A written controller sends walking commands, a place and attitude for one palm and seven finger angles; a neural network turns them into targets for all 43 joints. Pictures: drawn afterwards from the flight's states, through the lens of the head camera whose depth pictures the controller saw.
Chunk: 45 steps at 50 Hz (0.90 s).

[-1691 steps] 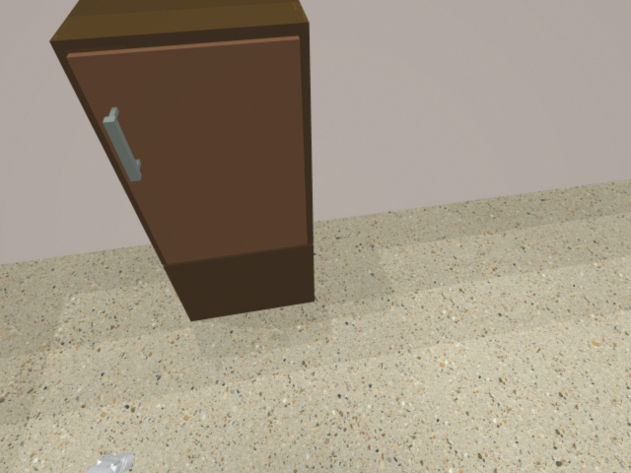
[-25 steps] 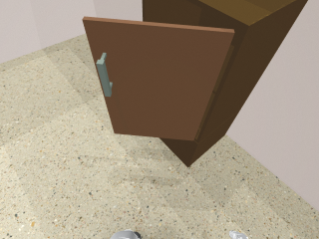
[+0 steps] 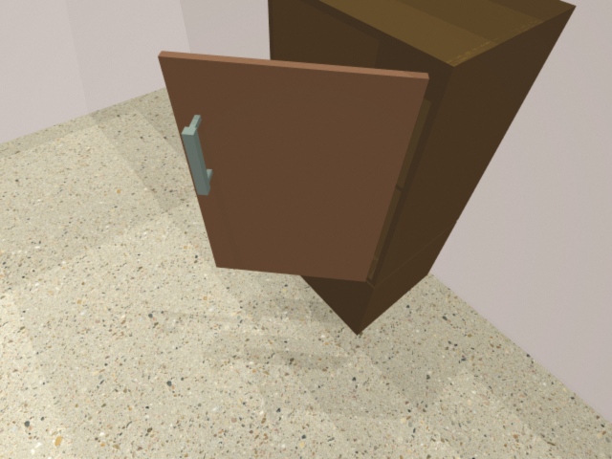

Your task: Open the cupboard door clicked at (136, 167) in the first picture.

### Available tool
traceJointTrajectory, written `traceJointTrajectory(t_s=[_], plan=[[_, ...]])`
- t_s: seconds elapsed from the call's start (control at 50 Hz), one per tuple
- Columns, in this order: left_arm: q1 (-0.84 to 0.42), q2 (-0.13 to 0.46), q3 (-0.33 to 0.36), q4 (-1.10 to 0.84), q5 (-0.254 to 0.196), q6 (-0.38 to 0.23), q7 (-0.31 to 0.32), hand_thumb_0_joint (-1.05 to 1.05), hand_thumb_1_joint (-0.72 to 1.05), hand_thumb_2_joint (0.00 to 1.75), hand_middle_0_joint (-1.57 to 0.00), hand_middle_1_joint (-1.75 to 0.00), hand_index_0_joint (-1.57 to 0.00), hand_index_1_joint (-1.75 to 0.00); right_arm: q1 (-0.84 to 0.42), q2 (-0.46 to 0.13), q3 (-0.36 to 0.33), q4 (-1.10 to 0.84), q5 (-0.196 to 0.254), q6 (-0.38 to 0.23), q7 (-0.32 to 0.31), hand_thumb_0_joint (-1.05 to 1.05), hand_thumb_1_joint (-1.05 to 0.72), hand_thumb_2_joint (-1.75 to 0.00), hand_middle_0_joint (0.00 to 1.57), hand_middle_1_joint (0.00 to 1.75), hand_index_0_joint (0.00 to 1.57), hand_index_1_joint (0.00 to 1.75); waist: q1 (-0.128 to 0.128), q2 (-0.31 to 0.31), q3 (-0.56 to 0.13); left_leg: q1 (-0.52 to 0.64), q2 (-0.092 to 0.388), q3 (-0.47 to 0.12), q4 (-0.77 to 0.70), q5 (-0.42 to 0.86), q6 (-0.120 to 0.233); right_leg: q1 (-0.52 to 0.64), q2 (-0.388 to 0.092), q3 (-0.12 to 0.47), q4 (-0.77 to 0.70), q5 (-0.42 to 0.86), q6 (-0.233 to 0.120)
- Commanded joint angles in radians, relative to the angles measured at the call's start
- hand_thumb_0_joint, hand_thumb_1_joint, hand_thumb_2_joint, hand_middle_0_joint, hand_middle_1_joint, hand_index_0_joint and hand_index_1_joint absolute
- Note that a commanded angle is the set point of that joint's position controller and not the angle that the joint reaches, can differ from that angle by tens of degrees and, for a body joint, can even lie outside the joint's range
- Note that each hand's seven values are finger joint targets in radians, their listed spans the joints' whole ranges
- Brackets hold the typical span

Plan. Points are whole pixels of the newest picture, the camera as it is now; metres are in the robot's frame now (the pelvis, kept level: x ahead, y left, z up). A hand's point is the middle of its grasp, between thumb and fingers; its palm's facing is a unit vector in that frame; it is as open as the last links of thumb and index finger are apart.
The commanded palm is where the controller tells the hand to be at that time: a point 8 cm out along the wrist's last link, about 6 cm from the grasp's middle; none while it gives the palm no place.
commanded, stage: come to a stop and stand still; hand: left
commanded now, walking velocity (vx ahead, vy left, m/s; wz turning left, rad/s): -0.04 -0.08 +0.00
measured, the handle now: (200, 156) +0.59 +0.24 +0.02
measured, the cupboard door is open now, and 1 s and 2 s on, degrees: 45 45 45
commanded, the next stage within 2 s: look again from close up in 0.32 s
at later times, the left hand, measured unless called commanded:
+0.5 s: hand out of the picture +0.00 +0.18 -0.18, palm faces -0.02 -0.98 -0.18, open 7.4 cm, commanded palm none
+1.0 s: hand out of the picture +0.00 +0.16 -0.17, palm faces -0.02 -0.97 -0.22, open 7.3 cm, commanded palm none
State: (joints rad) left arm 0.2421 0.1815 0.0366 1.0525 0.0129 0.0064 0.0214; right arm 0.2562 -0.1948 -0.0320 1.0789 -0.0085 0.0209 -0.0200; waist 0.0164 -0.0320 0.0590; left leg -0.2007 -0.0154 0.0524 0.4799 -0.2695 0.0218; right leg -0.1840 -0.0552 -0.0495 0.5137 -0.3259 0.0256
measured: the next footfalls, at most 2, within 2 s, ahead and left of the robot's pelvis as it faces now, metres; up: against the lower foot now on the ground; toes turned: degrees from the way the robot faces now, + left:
right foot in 1.64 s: +0.07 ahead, -0.07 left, +0.00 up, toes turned +6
left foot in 1.94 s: +0.12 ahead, +0.15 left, +0.00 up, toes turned +3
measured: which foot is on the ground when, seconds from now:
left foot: down 0.00-1.00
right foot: down 0.00-1.00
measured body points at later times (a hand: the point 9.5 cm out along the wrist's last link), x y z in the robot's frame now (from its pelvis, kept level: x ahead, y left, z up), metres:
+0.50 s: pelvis -0.01 +0.01 +0.00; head +0.01 +0.02 +0.45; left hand +0.00 +0.23 -0.16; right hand +0.01 -0.22 -0.15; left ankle -0.01 +0.10 -0.74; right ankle -0.03 -0.13 -0.74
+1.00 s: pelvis -0.01 -0.02 +0.00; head +0.00 -0.04 +0.45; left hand +0.00 +0.21 -0.15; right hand -0.01 -0.24 -0.17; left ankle -0.02 +0.10 -0.74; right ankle -0.03 -0.13 -0.74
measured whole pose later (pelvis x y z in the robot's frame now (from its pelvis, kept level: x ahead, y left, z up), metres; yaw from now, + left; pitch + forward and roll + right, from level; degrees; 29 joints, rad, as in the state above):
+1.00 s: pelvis -0.01 -0.02 +0.00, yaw -2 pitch -1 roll +1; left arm 0.27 0.15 -0.01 1.10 0.02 -0.01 0.03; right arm 0.28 -0.17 0.02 1.09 -0.01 -0.01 -0.02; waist 0.00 0.02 0.03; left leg -0.19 0.02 0.07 0.45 -0.25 0.00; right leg -0.20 -0.02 -0.03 0.51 -0.30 -0.01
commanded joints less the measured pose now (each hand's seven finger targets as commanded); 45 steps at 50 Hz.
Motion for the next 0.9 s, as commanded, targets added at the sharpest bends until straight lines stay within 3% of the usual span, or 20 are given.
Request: traceJointTrajectory(t_s=[0.0, 0.02, 0.14, 0.16, 0.36, 0.38, 0.4, 0.42, 0.44, 0.46, 0.52, 0.54, 0.56, 0.62, 0.66, 0.72, 0.82, 0.88], plan=[[0.024, 0.083, 0.002, -0.021, -0.005, 0.001, 0.014, 0.0, 0.9, 0.9, -0.2, -0.3, -0.2, -0.3, 0.01, -0.105, -0.008, -0.032, -0.004, -0.031, -0.02, 0.0, -0.9, -0.9, 0.2, 0.3, 0.2, 0.3, 0.003, 0.109, -0.07, 0.067, 0.168, -0.134, -0.097, 0.511, 0.033, 0.025, -0.043, 0.036, -0.062, 0.203, -0.029], [0.022, 0.083, -0.002, -0.014, -0.006, 0.004, 0.012, 0.0, 0.9, 0.9, -0.2, -0.3, -0.2, -0.3, 0.015, -0.107, -0.007, -0.028, -0.003, -0.031, -0.023, 0.0, -0.9, -0.9, 0.2, 0.3, 0.2, 0.3, -0.001, 0.128, -0.053, 0.052, 0.171, -0.136, -0.119, 0.482, 0.03, 0.03, -0.033, 0.032, -0.067, 0.16, -0.024], [0.039, 0.079, -0.011, 0.028, -0.004, 0.005, 0.002, 0.0, 0.9, 0.9, -0.2, -0.3, -0.2, -0.3, 0.004, -0.091, -0.004, -0.008, -0.002, -0.032, -0.024, 0.0, -0.9, -0.9, 0.2, 0.3, 0.2, 0.3, -0.007, 0.069, -0.018, 0.025, 0.154, -0.138, -0.171, 0.204, 0.014, 0.031, -0.036, 0.051, -0.14, 0.153, -0.024], [0.04, 0.079, -0.01, 0.03, -0.001, 0.004, 0.002, 0.0, 0.9, 0.9, -0.2, -0.3, -0.2, -0.3, 0.009, -0.084, -0.005, -0.005, -0.001, -0.033, -0.025, 0.0, -0.9, -0.9, 0.2, 0.3, 0.2, 0.3, -0.007, 0.046, -0.007, 0.02, 0.153, -0.132, -0.172, 0.2, 0.013, 0.033, -0.037, 0.05, -0.148, 0.16, -0.025], [0.062, 0.073, -0.016, 0.05, -0.002, -0.01, 0.005, 0.0, 0.9, 0.9, -0.2, -0.3, -0.2, -0.3, 0.029, -0.071, 0.006, 0.017, -0.001, -0.041, -0.023, 0.0, -0.9, -0.9, 0.2, 0.3, 0.2, 0.3, -0.012, 0.029, -0.005, 0.055, 0.126, -0.095, -0.157, 0.224, 0.002, 0.023, -0.054, 0.071, -0.179, 0.207, -0.033], [0.062, 0.075, -0.018, 0.053, -0.003, -0.01, 0.005, 0.0, 0.9, 0.9, -0.2, -0.3, -0.2, -0.3, 0.03, -0.068, 0.006, 0.02, -0.001, -0.041, -0.022, 0.0, -0.9, -0.9, 0.2, 0.3, 0.2, 0.3, -0.013, 0.047, 0.002, 0.052, 0.123, -0.093, -0.158, 0.224, 0.001, 0.021, -0.058, 0.072, -0.179, 0.211, -0.033], [0.106, 0.08, -0.036, 0.059, 0.017, -0.031, 0.049, 0.0, 0.9, 0.9, -0.2, -0.3, -0.2, -0.3, -0.005, -0.12, 0.009, -0.047, 0.008, -0.052, -0.007, 0.0, -0.9, -0.9, 0.2, 0.3, 0.2, 0.3, -0.012, 0.148, 0.038, 0.007, 0.144, -0.072, -0.01, 0.445, -0.018, -0.049, -0.07, 0.086, -0.129, 0.294, -0.03], [0.092, 0.108, -0.031, 0.017, 0.007, -0.034, 0.044, 0.0, 0.9, 0.9, -0.2, -0.3, -0.2, -0.3, 0.027, -0.072, 0.015, -0.063, -0.007, -0.055, -0.002, 0.0, -0.9, -0.9, 0.2, 0.3, 0.2, 0.3, -0.018, 0.173, -0.008, -0.012, 0.122, -0.091, -0.032, 0.304, -0.014, -0.018, -0.062, 0.08, -0.094, 0.157, -0.056], [0.084, 0.1, -0.031, 0.015, 0.007, -0.03, 0.035, 0.0, 0.9, 0.9, -0.2, -0.3, -0.2, -0.3, 0.036, -0.075, 0.014, -0.064, -0.008, -0.06, -0.005, 0.0, -0.9, -0.9, 0.2, 0.3, 0.2, 0.3, -0.017, 0.192, 0.005, -0.026, 0.13, -0.102, -0.068, 0.271, -0.002, -0.036, -0.046, 0.068, -0.074, 0.1, -0.063], [0.091, 0.098, -0.032, 0.018, 0.009, -0.036, 0.03, 0.0, 0.9, 0.9, -0.2, -0.3, -0.2, -0.3, 0.055, -0.077, 0.02, -0.069, -0.012, -0.063, -0.004, 0.0, -0.9, -0.9, 0.2, 0.3, 0.2, 0.3, -0.013, 0.2, -0.041, -0.023, 0.144, -0.111, -0.062, 0.304, 0.009, -0.007, -0.033, 0.051, -0.057, 0.111, -0.063], [0.1, 0.076, -0.034, 0.016, 0.002, -0.034, 0.022, 0.0, 0.9, 0.9, -0.2, -0.3, -0.2, -0.3, 0.063, -0.087, 0.018, -0.09, -0.007, -0.062, -0.008, 0.0, -0.9, -0.9, 0.2, 0.3, 0.2, 0.3, -0.019, 0.095, -0.093, 0.019, 0.143, -0.113, -0.051, 0.281, 0.031, -0.006, -0.026, 0.046, -0.049, 0.127, -0.06], [0.094, 0.074, -0.036, 0.014, 0.002, -0.033, 0.021, 0.0, 0.9, 0.9, -0.2, -0.3, -0.2, -0.3, 0.071, -0.088, 0.018, -0.092, -0.005, -0.061, -0.009, 0.0, -0.9, -0.9, 0.2, 0.3, 0.2, 0.3, -0.022, 0.051, -0.087, 0.015, 0.139, -0.113, -0.05, 0.274, 0.032, -0.006, -0.028, 0.049, -0.05, 0.141, -0.058], [0.084, 0.074, -0.034, 0.013, 0.003, -0.034, 0.019, 0.0, 0.9, 0.9, -0.2, -0.3, -0.2, -0.3, 0.072, -0.087, 0.018, -0.091, -0.007, -0.063, -0.01, 0.0, -0.9, -0.9, 0.2, 0.3, 0.2, 0.3, -0.022, 0.052, -0.067, 0.009, 0.137, -0.109, -0.051, 0.295, 0.033, -0.011, -0.03, 0.051, -0.041, 0.163, -0.059], [0.078, 0.072, -0.036, 0.01, 0.0, -0.028, 0.017, 0.0, 0.9, 0.9, -0.2, -0.3, -0.2, -0.3, 0.068, -0.086, 0.019, -0.081, -0.005, -0.057, -0.009, 0.0, -0.9, -0.9, 0.2, 0.3, 0.2, 0.3, -0.02, 0.001, 0.004, -0.024, 0.129, -0.104, -0.089, 0.18, 0.03, -0.046, -0.033, 0.062, -0.061, 0.126, -0.053], [0.077, 0.074, -0.034, 0.012, 0.002, -0.026, 0.014, 0.0, 0.9, 0.9, -0.2, -0.3, -0.2, -0.3, 0.067, -0.078, 0.023, -0.071, -0.006, -0.056, -0.007, 0.0, -0.9, -0.9, 0.2, 0.3, 0.2, 0.3, -0.016, 0.005, 0.047, -0.054, 0.121, -0.105, -0.115, 0.113, 0.03, -0.057, -0.033, 0.072, -0.073, 0.101, -0.054], [0.085, 0.081, -0.033, 0.012, 0.0, -0.027, 0.014, 0.0, 0.9, 0.9, -0.2, -0.3, -0.2, -0.3, 0.065, -0.076, 0.025, -0.058, -0.005, -0.055, -0.005, 0.0, -0.9, -0.9, 0.2, 0.3, 0.2, 0.3, -0.015, -0.017, 0.04, -0.046, 0.112, -0.092, -0.121, 0.075, 0.024, -0.062, -0.039, 0.088, -0.092, 0.086, -0.055], [0.083, 0.095, -0.029, 0.01, -0.002, -0.033, 0.015, 0.0, 0.9, 0.9, -0.2, -0.3, -0.2, -0.3, 0.07, -0.073, 0.025, -0.037, -0.006, -0.058, -0.005, 0.0, -0.9, -0.9, 0.2, 0.3, 0.2, 0.3, -0.014, -0.009, -0.01, -0.002, 0.111, -0.07, -0.109, 0.127, 0.018, -0.041, -0.049, 0.102, -0.098, 0.147, -0.058], [0.081, 0.098, -0.028, 0.011, -0.001, -0.035, 0.015, 0.0, 0.9, 0.9, -0.2, -0.3, -0.2, -0.3, 0.061, -0.067, 0.026, -0.028, -0.005, -0.057, -0.006, 0.0, -0.9, -0.9, 0.2, 0.3, 0.2, 0.3, -0.013, -0.007, -0.006, -0.001, 0.109, -0.06, -0.101, 0.128, 0.013, -0.043, -0.051, 0.11, -0.108, 0.166, -0.061]])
